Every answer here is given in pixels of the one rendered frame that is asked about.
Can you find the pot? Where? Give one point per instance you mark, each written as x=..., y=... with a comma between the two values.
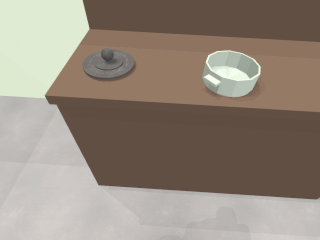
x=231, y=74

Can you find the lid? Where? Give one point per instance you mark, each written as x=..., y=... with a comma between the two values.
x=120, y=65

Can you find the table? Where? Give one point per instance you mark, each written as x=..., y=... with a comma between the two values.
x=160, y=127

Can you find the knob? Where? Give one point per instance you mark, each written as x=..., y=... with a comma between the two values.
x=107, y=54

